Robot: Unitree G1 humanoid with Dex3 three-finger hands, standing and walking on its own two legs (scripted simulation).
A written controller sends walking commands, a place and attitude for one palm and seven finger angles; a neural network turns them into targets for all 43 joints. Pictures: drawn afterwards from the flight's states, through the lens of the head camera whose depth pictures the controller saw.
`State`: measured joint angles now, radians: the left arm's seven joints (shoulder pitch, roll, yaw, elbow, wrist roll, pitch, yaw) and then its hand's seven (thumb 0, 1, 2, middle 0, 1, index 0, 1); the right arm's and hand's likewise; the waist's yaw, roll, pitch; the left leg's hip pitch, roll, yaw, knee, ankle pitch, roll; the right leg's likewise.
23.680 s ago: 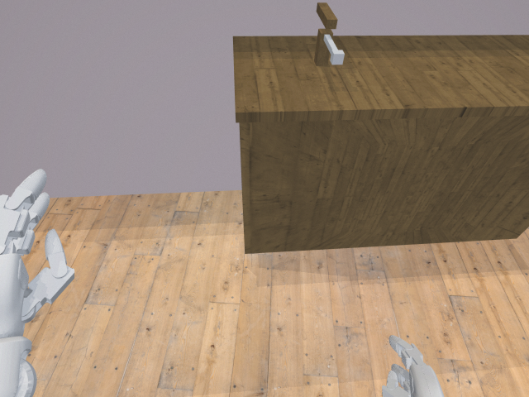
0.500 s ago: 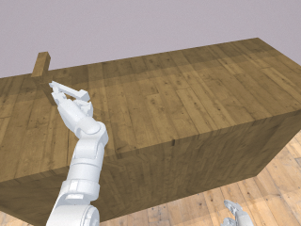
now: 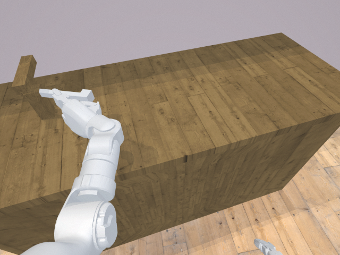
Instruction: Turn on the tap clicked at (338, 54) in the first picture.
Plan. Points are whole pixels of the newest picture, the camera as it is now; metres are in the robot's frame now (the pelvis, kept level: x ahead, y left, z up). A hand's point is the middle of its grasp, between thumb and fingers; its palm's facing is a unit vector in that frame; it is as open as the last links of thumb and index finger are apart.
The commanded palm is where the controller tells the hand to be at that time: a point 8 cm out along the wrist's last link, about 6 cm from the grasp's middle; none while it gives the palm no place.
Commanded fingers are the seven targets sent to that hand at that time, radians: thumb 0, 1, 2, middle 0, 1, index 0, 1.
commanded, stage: push the lever round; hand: left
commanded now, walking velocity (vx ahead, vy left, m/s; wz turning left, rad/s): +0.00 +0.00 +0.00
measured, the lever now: (86, 97) +0.46 +0.23 +0.13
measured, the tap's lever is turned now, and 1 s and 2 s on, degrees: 63 74 74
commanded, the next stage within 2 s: lift the hand up off the lever in 0.42 s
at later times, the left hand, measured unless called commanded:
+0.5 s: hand (101, 100) +0.45 +0.19 +0.13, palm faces +0.83 -0.55 -0.12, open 7.8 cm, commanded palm +0.41 +0.21 +0.13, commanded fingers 0.00 0.90 0.90 -0.15 -0.15 -0.15 -0.15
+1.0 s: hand (99, 93) +0.46 +0.19 +0.15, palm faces +0.82 -0.56 -0.10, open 7.9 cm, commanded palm +0.40 +0.21 +0.15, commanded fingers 0.00 0.90 0.90 -0.15 -0.15 -0.15 -0.15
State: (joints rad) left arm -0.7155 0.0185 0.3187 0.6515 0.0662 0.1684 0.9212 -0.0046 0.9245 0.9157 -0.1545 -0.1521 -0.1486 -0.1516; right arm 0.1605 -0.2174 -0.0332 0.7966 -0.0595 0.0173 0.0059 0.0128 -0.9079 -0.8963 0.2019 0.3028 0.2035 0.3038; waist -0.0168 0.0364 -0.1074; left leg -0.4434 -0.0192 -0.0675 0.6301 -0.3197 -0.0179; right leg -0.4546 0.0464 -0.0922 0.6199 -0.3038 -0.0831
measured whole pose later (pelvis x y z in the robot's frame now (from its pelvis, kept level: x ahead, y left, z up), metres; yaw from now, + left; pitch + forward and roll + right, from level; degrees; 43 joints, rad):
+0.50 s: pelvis +0.00 +0.00 +0.00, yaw -1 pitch +10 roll +0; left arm -0.82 0.07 0.40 0.78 0.10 0.12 0.93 0.02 0.91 0.91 -0.15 -0.15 -0.15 -0.15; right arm 0.21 -0.22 -0.04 0.80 -0.07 0.00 0.02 0.01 -0.91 -0.90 0.20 0.30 0.20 0.30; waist -0.05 0.03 -0.12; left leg -0.50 -0.01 -0.06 0.66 -0.32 -0.02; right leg -0.52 0.05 -0.09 0.65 -0.31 -0.09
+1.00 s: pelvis +0.00 +0.00 +0.00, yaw -1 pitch +9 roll +0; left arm -0.84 0.08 0.40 0.77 0.10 0.14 0.93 0.03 0.90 0.90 -0.15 -0.15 -0.15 -0.15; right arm 0.24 -0.22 -0.04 0.81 -0.08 -0.02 0.04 0.01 -0.91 -0.90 0.20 0.30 0.20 0.30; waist -0.06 0.04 -0.12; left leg -0.49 -0.01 -0.05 0.65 -0.32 -0.01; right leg -0.50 0.05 -0.08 0.63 -0.30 -0.08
